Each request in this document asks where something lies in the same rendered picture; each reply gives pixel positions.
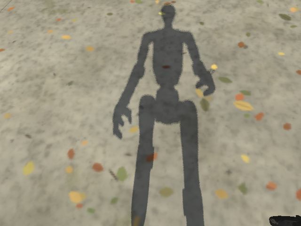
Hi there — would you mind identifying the right robot hand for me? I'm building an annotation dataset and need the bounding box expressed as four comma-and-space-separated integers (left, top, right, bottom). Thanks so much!
269, 215, 301, 226

